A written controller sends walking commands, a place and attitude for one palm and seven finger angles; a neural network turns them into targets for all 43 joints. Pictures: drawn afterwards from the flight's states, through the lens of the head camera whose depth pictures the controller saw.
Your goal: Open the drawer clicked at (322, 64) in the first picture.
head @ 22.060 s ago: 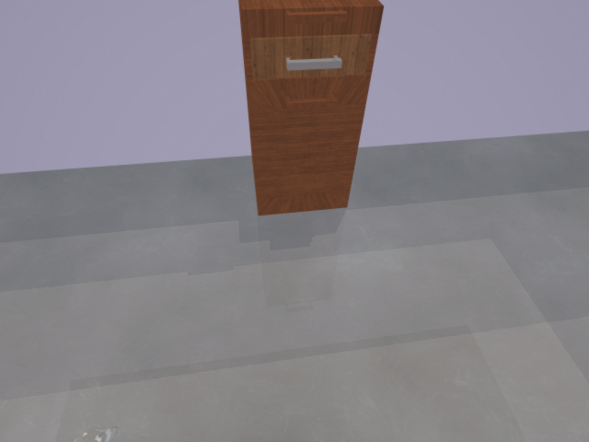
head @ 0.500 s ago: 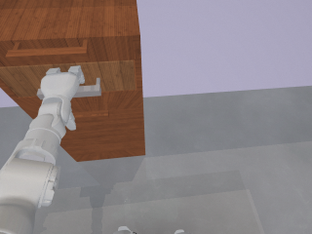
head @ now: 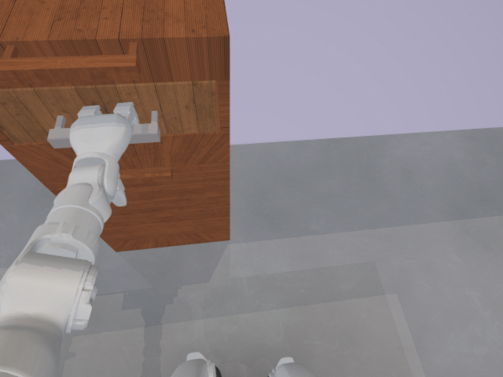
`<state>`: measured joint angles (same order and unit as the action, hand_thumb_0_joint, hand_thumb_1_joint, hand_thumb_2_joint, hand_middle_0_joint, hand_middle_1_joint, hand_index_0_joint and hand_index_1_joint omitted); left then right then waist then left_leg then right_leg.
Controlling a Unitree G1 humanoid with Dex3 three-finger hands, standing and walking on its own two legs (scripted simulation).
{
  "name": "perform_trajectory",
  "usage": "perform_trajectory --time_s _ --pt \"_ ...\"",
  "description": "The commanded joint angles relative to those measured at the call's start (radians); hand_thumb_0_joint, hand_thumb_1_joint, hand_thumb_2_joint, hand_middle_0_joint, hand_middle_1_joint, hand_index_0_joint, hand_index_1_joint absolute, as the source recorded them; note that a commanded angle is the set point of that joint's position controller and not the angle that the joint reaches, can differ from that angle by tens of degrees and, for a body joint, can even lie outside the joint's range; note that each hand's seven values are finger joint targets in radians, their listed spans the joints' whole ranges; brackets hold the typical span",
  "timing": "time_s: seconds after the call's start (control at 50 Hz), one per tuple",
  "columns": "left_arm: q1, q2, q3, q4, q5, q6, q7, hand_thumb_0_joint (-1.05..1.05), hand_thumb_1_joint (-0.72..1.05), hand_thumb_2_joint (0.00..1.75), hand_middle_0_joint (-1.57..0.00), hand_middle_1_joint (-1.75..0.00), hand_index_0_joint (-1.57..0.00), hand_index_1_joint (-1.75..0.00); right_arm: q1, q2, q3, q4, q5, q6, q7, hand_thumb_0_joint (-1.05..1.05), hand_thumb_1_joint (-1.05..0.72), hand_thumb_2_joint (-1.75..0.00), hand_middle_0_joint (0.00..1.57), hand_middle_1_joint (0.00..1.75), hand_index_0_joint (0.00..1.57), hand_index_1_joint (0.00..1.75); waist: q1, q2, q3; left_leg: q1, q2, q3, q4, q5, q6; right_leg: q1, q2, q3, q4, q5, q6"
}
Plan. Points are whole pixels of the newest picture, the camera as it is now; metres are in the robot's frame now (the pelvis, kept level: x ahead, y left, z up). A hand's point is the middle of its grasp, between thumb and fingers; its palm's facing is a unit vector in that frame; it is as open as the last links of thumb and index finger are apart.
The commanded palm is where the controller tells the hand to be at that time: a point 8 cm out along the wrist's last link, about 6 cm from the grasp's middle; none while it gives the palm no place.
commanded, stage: lower the fingers behind the handle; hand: left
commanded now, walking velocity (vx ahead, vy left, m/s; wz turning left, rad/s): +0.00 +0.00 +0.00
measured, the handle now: (107, 126) +0.54 +0.22 +0.02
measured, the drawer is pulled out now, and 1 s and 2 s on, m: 0.00 0.00 0.02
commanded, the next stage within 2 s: close the thumb around the handle in 0.50 s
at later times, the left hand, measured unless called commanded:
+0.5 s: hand (107, 160) +0.48 +0.22 +0.00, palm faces -0.09 -0.04 -0.99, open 13.8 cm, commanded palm +0.48 +0.20 +0.05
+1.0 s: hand (107, 158) +0.49 +0.22 +0.00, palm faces -0.08 -0.04 -1.00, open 9.4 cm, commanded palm +0.47 +0.20 +0.05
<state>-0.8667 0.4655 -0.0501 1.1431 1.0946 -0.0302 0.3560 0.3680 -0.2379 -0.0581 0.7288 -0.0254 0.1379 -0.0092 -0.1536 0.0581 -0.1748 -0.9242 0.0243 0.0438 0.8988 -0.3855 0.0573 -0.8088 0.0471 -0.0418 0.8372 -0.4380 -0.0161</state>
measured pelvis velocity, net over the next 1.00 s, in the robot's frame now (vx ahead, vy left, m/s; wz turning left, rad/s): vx -0.01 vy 0.00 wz -0.01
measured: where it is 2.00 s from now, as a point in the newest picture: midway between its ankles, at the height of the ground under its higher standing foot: outside the picture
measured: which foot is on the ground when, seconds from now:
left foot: down 0.00-1.00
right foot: down 0.00-1.00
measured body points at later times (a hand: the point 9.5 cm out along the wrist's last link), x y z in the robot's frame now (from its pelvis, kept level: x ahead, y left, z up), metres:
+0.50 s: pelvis -0.01 +0.00 +0.00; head +0.10 +0.01 +0.43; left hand +0.48 +0.22 +0.06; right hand -0.02 -0.27 -0.12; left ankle +0.01 +0.08 -0.69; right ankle -0.04 -0.12 -0.69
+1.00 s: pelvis -0.01 +0.00 +0.00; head +0.10 +0.01 +0.43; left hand +0.48 +0.22 +0.06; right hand -0.02 -0.26 -0.13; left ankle +0.01 +0.08 -0.69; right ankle -0.04 -0.12 -0.69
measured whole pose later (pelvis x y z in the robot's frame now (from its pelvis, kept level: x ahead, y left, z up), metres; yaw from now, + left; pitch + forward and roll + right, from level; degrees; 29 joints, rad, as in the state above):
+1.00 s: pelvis -0.01 +0.00 +0.00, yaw -1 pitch +23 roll -4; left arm -0.86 0.49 -0.04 1.14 1.09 -0.01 0.34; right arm 0.38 -0.23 -0.04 0.71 -0.02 0.14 -0.01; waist -0.16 0.06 -0.18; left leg -0.95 0.03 0.05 0.93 -0.39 0.06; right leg -0.83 0.05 -0.04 0.86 -0.43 -0.01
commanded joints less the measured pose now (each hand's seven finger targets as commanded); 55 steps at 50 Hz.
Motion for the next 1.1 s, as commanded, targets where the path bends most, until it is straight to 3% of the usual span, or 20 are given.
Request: perform_trajectory --time_s 0.0,0.04,0.06,0.1,0.22,0.24,0.28,0.36,0.42,0.46,0.52,0.58,0.64,0.72,0.78,0.84,0.9,0.94,1.0,1.08 --pt "-0.417 0.223 0.063 -0.154 0.006 0.008 0.053 0.00 -0.50 0.30 -0.30 -1.20 -0.30 -1.20 0.169 -0.182 -0.050 -0.040 -0.009 -0.005 -0.017 0.00 -0.90 -0.90 0.20 0.30 0.20 0.30 -0.019 0.060 -0.413 0.477 -0.010 -0.084 -0.027 0.477 -0.015 0.004 0.039 0.000 -0.068 0.348 -0.022" --pt "-0.421 0.246 0.081 -0.144 0.009 0.015 0.062 0.00 -0.50 0.30 -0.30 -1.20 -0.30 -1.20 0.167 -0.186 -0.046 -0.044 -0.011 -0.005 -0.016 0.00 -0.90 -0.90 0.20 0.30 0.20 0.30 -0.018 0.051 -0.410 0.448 -0.010 -0.080 -0.022 0.462 -0.013 0.006 0.038 0.001 -0.059 0.348 -0.021" --pt "-0.399 0.274 0.104 -0.153 0.012 0.017 0.067 0.00 -0.50 0.30 -0.30 -1.20 -0.30 -1.20 0.166 -0.188 -0.045 -0.050 -0.011 -0.003 -0.016 0.00 -0.90 -0.90 0.20 0.30 0.20 0.30 -0.001 0.055 -0.442 0.442 -0.012 -0.077 -0.017 0.466 -0.012 0.025 0.038 0.005 -0.051 0.360 -0.021" --pt "-0.389 0.269 0.099 -0.158 0.011 0.028 0.071 0.00 -0.50 0.30 -0.30 -1.20 -0.30 -1.20 0.161 -0.184 -0.044 -0.056 -0.012 -0.001 -0.015 0.00 -0.90 -0.90 0.20 0.30 0.20 0.30 0.002 0.066 -0.463 0.444 -0.013 -0.069 -0.014 0.478 -0.013 0.047 0.038 0.007 -0.048 0.383 -0.021" --pt "-0.404 0.280 0.097 -0.169 0.001 0.050 0.057 0.00 -0.50 0.30 -0.30 -1.20 -0.30 -1.20 0.158 -0.186 -0.042 -0.062 -0.003 0.004 -0.018 0.00 -0.90 -0.90 0.20 0.30 0.20 0.30 -0.007 0.042 -0.449 0.432 -0.013 -0.065 -0.025 0.454 -0.009 0.073 0.037 0.010 -0.063 0.383 -0.017" --pt "-0.419 0.257 0.072 -0.178 0.002 0.048 0.053 0.00 -0.50 0.30 -0.30 -1.20 -0.30 -1.20 0.162 -0.184 -0.045 -0.062 -0.001 0.002 -0.019 0.00 -0.90 -0.90 0.20 0.30 0.20 0.30 -0.015 0.066 -0.447 0.450 -0.012 -0.064 -0.029 0.443 -0.011 0.058 0.038 0.009 -0.070 0.368 -0.016" --pt "-0.384 0.246 0.070 -0.170 -0.003 0.042 0.041 0.00 -0.50 0.30 -0.30 -1.20 -0.30 -1.20 0.162 -0.183 -0.046 -0.062 0.000 0.001 -0.021 0.00 -0.90 -0.90 0.20 0.30 0.20 0.30 -0.009 0.050 -0.438 0.457 -0.011 -0.065 -0.032 0.437 -0.010 0.059 0.039 0.008 -0.078 0.359 -0.016" --pt "-0.397 0.212 0.033 -0.165 -0.011 0.020 0.016 0.00 -0.50 0.30 -0.30 -1.20 -0.30 -1.20 0.166 -0.179 -0.044 -0.058 0.006 -0.004 -0.027 0.00 -0.90 -0.90 0.20 0.30 0.20 0.30 -0.025 0.045 -0.383 0.440 -0.012 -0.069 -0.041 0.387 -0.007 0.034 0.038 0.010 -0.090 0.318 -0.017" --pt "-0.409 0.243 0.060 -0.184 -0.014 -0.005 0.012 0.00 -0.50 0.30 -0.30 -1.20 -0.30 -1.20 0.167 -0.181 -0.045 -0.054 0.003 -0.008 -0.029 0.00 -0.90 -0.90 0.20 0.30 0.20 0.30 -0.021 0.055 -0.391 0.450 -0.010 -0.072 -0.035 0.400 -0.007 0.023 0.037 0.012 -0.084 0.315 -0.020" --pt "-0.376 0.204 0.037 -0.177 -0.015 -0.014 0.012 0.00 -0.50 0.30 -0.30 -1.20 -0.30 -1.20 0.168 -0.176 -0.046 -0.059 0.002 -0.010 -0.027 0.00 -0.90 -0.90 0.20 0.30 0.20 0.30 -0.015 0.072 -0.395 0.464 -0.012 -0.075 -0.032 0.417 -0.010 0.011 0.040 0.007 -0.079 0.316 -0.022" --pt "-0.391 0.228 0.061 -0.176 -0.011 -0.023 0.023 0.00 -0.50 0.30 -0.30 -1.20 -0.30 -1.20 0.164 -0.179 -0.047 -0.053 0.000 -0.012 -0.025 0.00 -0.90 -0.90 0.20 0.30 0.20 0.30 -0.018 0.055 -0.379 0.443 -0.008 -0.079 -0.027 0.392 -0.009 -0.008 0.038 0.007 -0.075 0.291 -0.022" --pt "-0.414 0.210 0.038 -0.176 -0.005 -0.013 0.037 0.00 -0.50 0.30 -0.30 -1.20 -0.30 -1.20 0.167 -0.179 -0.046 -0.057 0.000 -0.013 -0.025 0.00 -0.90 -0.90 0.20 0.30 0.20 0.30 -0.025 0.064 -0.383 0.434 -0.010 -0.079 -0.025 0.380 -0.010 -0.017 0.038 0.004 -0.069 0.285 -0.021" --pt "-0.423 0.244 0.065 -0.184 -0.004 -0.003 0.048 0.00 -0.33 0.37 -0.31 -1.22 -0.31 -1.22 0.173 -0.184 -0.048 -0.053 -0.003 -0.012 -0.021 0.00 -0.90 -0.90 0.20 0.30 0.20 0.30 -0.017 0.090 -0.438 0.467 -0.009 -0.086 -0.019 0.412 -0.013 -0.013 0.040 0.004 -0.061 0.298 -0.023" --pt "-0.459 0.202 0.033 -0.169 -0.010 0.021 0.048 0.00 -0.11 0.47 -0.33 -1.24 -0.33 -1.24 0.171 -0.182 -0.046 -0.050 -0.001 -0.013 -0.020 0.00 -0.90 -0.90 0.20 0.30 0.20 0.30 -0.037 0.063 -0.403 0.462 -0.006 -0.090 -0.025 0.406 -0.012 -0.025 0.041 -0.002 -0.069 0.289 -0.021" --pt "-0.429 0.247 0.065 -0.169 -0.014 0.027 0.041 0.00 0.06 0.54 -0.34 -1.26 -0.34 -1.26 0.173 -0.185 -0.044 -0.053 0.000 -0.009 -0.022 0.00 -0.90 -0.90 0.20 0.30 0.20 0.30 -0.021 0.067 -0.441 0.464 -0.010 -0.080 -0.022 0.417 -0.011 0.016 0.041 0.004 -0.071 0.318 -0.019" --pt "-0.409 0.249 0.059 -0.143 -0.012 0.029 0.026 0.00 0.23 0.61 -0.35 -1.28 -0.35 -1.28 0.171 -0.184 -0.038 -0.054 0.003 -0.007 -0.024 0.00 -0.90 -0.90 0.20 0.30 0.20 0.30 -0.023 0.041 -0.414 0.431 -0.013 -0.076 -0.026 0.406 -0.007 0.029 0.040 0.006 -0.073 0.325 -0.018" --pt "-0.413 0.235 0.050 -0.169 -0.007 0.019 0.020 0.00 0.40 0.68 -0.36 -1.30 -0.36 -1.30 0.169 -0.181 -0.040 -0.058 0.003 -0.009 -0.025 0.00 -0.90 -0.90 0.20 0.30 0.20 0.30 -0.018 0.066 -0.397 0.448 -0.009 -0.079 -0.034 0.403 -0.010 0.013 0.041 0.003 -0.077 0.309 -0.021" --pt "-0.397 0.247 0.067 -0.187 -0.009 0.006 0.018 0.00 0.51 0.73 -0.37 -1.31 -0.37 -1.31 0.172 -0.182 -0.042 -0.060 0.001 -0.009 -0.024 0.00 -0.90 -0.90 0.20 0.30 0.20 0.30 -0.008 0.078 -0.435 0.473 -0.008 -0.081 -0.027 0.435 -0.011 0.019 0.042 0.005 -0.070 0.324 -0.021" --pt "-0.373 0.194 0.036 -0.189 -0.012 -0.003 0.018 0.00 0.68 0.80 -0.38 -1.33 -0.38 -1.33 0.167 -0.175 -0.046 -0.063 0.000 -0.010 -0.022 0.00 -0.90 -0.90 0.20 0.30 0.20 0.30 -0.014 0.071 -0.404 0.475 -0.005 -0.081 -0.030 0.427 -0.012 0.002 0.043 0.000 -0.077 0.311 -0.022" --pt "-0.386 0.187 0.039 -0.214 -0.014 -0.014 0.032 0.00 0.90 0.90 -0.40 -1.35 -0.40 -1.35 0.167 -0.176 -0.051 -0.056 -0.002 -0.013 -0.018 0.00 -0.90 -0.90 0.20 0.30 0.20 0.30 -0.014 0.081 -0.412 0.496 0.002 -0.087 -0.028 0.436 -0.015 -0.014 0.043 -0.002 -0.072 0.304 -0.023"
